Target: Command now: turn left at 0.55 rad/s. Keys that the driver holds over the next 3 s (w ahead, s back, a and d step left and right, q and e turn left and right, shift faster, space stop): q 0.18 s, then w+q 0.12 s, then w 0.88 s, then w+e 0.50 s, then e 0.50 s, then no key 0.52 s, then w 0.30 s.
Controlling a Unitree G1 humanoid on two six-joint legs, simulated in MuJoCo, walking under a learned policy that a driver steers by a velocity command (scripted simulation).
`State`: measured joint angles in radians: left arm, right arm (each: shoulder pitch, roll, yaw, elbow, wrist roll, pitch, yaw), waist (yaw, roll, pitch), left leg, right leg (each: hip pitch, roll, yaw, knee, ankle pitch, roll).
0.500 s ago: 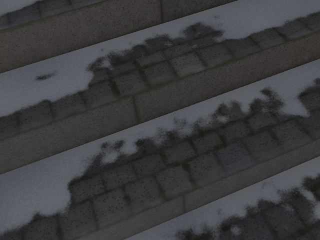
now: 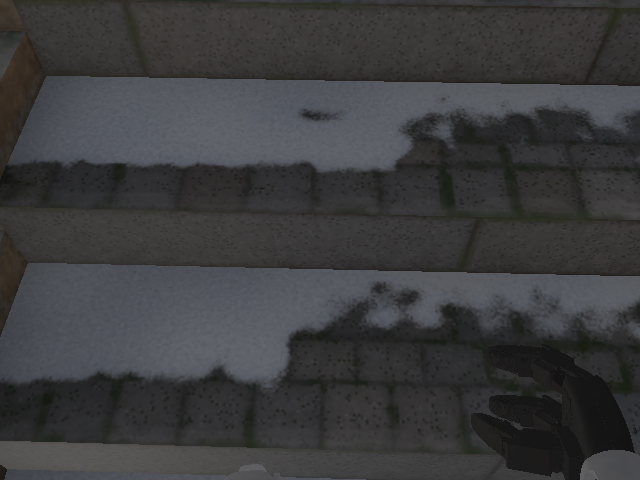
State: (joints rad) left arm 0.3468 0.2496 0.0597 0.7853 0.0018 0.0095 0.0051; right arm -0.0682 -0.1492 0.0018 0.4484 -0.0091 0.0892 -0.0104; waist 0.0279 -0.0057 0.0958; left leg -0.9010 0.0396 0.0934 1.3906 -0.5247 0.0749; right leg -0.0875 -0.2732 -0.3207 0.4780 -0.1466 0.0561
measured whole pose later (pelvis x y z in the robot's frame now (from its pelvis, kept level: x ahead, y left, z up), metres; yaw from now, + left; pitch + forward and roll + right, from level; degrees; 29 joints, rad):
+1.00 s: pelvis +0.45 +0.04 +0.26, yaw +18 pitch +3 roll -3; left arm 0.33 0.17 0.06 0.95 0.03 -0.06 0.01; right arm 0.22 -0.16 -0.04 0.70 -0.04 -0.09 0.00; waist -0.03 0.06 -0.07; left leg -0.84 -0.04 -0.09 1.84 -0.14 0.13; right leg -0.51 0.05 -0.15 0.91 -0.45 -0.08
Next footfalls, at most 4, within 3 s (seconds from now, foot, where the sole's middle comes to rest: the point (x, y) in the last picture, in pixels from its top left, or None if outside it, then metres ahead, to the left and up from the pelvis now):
0.80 right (362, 362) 0.52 -0.02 -0.46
1.32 left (197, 146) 0.85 0.27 -0.30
1.88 right None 1.19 0.08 -0.14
2.78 left None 1.42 0.26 0.03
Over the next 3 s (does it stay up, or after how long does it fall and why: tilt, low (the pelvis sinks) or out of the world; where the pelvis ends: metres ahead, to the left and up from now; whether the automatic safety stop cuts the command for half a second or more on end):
stays up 1.35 0.18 0.74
